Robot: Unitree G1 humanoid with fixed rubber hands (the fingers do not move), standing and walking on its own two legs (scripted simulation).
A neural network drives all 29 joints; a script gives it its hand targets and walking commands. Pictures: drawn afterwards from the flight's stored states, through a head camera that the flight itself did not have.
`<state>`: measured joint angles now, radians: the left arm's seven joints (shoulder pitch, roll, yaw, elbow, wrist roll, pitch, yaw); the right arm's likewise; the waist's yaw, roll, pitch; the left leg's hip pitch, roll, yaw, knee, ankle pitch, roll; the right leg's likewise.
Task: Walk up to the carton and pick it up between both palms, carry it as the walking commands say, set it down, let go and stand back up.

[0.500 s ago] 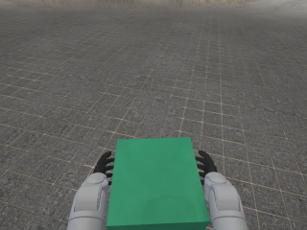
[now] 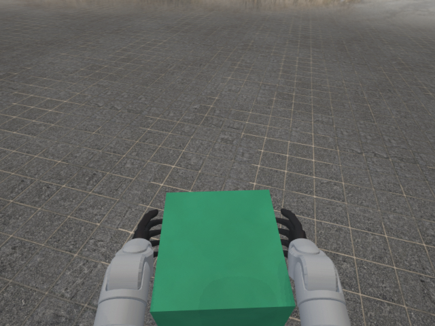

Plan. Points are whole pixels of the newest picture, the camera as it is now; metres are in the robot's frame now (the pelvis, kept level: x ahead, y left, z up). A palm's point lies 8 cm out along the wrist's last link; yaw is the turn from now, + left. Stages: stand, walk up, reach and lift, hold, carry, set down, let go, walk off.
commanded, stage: hold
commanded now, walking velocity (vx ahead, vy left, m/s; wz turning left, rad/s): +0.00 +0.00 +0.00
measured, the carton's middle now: (220, 272) +0.26 +0.00 -0.02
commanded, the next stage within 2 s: carry in 1.00 s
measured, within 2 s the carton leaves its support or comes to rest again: neither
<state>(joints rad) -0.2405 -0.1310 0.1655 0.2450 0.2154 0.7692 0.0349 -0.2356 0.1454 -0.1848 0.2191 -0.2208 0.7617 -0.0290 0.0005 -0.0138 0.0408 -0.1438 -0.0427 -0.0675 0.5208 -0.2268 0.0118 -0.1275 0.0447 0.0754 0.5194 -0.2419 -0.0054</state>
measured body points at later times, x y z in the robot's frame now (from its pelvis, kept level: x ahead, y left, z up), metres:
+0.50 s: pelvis +0.01 +0.01 +0.00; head -0.04 +0.02 +0.45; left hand +0.30 +0.15 +0.03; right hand +0.29 -0.14 +0.04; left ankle +0.05 +0.11 -0.73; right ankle +0.04 -0.12 -0.73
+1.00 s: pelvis +0.01 +0.01 +0.00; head -0.03 +0.01 +0.45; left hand +0.29 +0.15 +0.03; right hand +0.29 -0.14 +0.04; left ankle +0.05 +0.11 -0.73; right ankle +0.04 -0.12 -0.73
